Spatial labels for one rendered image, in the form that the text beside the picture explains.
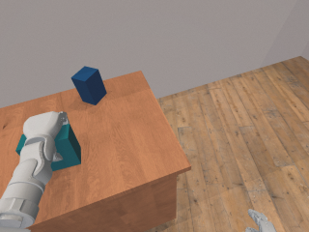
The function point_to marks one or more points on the sponge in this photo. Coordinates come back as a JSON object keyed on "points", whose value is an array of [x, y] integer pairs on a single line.
{"points": [[66, 145]]}

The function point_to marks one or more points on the robot left forearm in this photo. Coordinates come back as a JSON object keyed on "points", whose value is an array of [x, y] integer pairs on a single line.
{"points": [[19, 204]]}

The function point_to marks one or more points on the left robot hand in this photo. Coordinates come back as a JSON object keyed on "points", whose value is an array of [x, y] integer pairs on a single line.
{"points": [[48, 123]]}

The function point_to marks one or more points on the right robot hand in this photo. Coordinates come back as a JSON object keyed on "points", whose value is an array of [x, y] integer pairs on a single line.
{"points": [[261, 220]]}

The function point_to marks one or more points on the table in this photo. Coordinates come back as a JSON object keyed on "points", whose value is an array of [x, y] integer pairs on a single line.
{"points": [[130, 159]]}

